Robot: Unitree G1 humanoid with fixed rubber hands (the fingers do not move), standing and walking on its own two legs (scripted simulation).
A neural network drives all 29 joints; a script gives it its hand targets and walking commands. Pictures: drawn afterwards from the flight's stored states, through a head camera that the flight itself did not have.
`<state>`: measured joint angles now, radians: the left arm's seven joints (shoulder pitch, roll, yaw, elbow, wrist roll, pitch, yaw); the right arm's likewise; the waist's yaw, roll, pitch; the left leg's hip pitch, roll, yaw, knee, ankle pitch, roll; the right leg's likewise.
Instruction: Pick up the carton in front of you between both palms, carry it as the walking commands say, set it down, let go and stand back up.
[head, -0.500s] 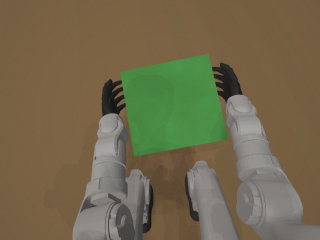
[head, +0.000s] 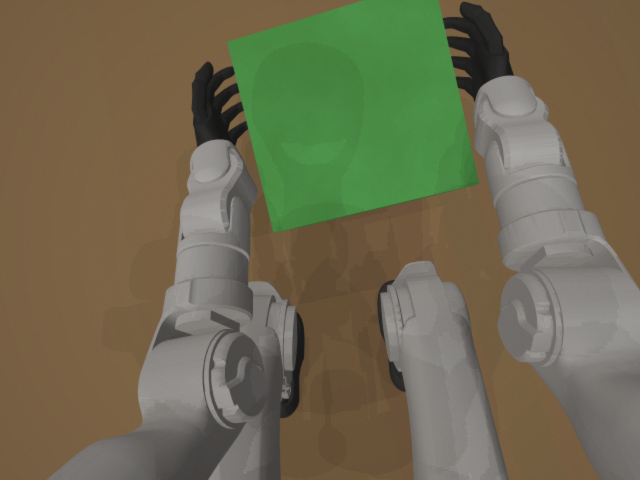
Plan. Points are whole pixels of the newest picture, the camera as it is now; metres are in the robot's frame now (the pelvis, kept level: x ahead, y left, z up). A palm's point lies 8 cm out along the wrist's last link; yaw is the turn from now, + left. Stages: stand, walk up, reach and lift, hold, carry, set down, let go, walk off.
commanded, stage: set down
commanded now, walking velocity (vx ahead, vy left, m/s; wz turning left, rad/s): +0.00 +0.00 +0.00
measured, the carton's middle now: (353, 136) +0.49 -0.08 -0.21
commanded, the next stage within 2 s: none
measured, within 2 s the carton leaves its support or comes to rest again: rests again in 0.68 s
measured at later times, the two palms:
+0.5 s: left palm (238, 147) +0.50 +0.08 -0.21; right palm (461, 90) +0.52 -0.22 -0.21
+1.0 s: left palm (230, 148) +0.50 +0.09 -0.22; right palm (454, 98) +0.52 -0.22 -0.23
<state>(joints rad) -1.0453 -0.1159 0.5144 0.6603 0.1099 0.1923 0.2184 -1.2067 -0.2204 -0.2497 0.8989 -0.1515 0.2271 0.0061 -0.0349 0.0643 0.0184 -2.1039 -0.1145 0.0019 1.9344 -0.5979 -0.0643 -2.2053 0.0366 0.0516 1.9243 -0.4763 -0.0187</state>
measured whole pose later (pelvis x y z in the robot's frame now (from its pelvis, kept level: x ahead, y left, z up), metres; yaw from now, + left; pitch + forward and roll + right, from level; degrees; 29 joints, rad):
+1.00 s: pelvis -0.02 +0.00 -0.07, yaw +2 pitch +35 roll +4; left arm -1.33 0.02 0.48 0.95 0.05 0.15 0.17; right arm -1.49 -0.39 -0.15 1.21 -0.07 0.18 0.07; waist -0.03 0.10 0.30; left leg -2.23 -0.18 0.00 2.19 -0.59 -0.09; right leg -2.30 -0.01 0.04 2.17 -0.49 -0.03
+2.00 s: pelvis -0.01 +0.00 +0.00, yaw +0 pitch +39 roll +5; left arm -1.13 0.06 0.27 0.74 -0.08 0.16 0.23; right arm -1.29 -0.51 -0.13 1.03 0.09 0.13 0.08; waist 0.01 0.05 0.16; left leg -2.06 -0.13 0.01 1.96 -0.60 -0.06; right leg -2.16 0.02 0.05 1.96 -0.49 -0.02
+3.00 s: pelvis +0.06 -0.01 +0.25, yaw -5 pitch +38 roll +2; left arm -0.48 0.07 0.21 0.55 0.09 0.10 0.03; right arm -0.64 -0.26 -0.25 0.71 -0.10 0.11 0.04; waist 0.02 0.01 -0.08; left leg -1.24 -0.04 -0.06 0.94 -0.36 -0.04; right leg -1.32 0.06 0.05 0.93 -0.27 -0.03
